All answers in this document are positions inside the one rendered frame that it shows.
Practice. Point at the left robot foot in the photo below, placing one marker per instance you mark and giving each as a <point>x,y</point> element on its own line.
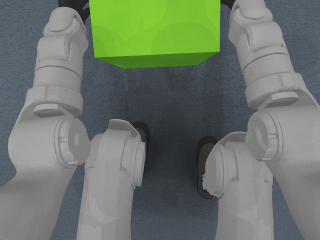
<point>144,131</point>

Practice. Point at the robot left upper arm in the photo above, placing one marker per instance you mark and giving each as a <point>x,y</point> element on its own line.
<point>45,152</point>

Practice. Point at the robot right upper arm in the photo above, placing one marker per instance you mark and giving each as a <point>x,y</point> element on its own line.
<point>287,139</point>

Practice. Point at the right robot foot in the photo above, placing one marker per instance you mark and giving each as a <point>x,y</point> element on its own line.
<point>204,147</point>

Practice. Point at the left robot hand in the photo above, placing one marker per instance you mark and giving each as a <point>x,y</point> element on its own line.
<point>77,5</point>

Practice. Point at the robot foot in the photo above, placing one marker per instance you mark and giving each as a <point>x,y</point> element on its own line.
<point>204,147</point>
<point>144,131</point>

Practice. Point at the carton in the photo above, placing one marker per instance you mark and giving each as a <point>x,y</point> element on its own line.
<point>139,34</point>

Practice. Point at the right robot hand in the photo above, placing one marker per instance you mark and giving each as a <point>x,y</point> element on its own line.
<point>229,3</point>

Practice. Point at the robot left forearm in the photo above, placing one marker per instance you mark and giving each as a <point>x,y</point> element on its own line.
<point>58,71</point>

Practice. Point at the robot right forearm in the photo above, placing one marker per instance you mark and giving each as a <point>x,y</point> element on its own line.
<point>264,59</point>

